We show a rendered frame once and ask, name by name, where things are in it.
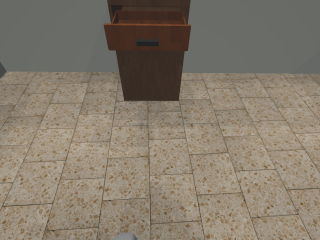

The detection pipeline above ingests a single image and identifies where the cabinet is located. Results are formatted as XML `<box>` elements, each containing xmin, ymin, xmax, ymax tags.
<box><xmin>107</xmin><ymin>0</ymin><xmax>191</xmax><ymax>101</ymax></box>

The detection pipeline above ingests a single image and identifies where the handle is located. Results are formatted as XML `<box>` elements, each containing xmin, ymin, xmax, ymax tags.
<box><xmin>136</xmin><ymin>37</ymin><xmax>159</xmax><ymax>47</ymax></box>

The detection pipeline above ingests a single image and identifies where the drawer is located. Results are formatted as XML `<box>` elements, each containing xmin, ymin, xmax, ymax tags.
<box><xmin>103</xmin><ymin>10</ymin><xmax>191</xmax><ymax>51</ymax></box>

